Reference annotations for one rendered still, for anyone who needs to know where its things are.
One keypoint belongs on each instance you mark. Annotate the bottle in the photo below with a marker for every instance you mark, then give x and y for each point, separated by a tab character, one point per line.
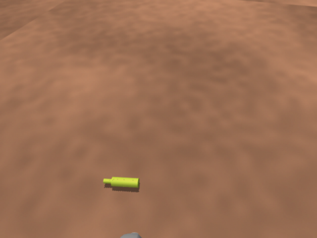
123	182

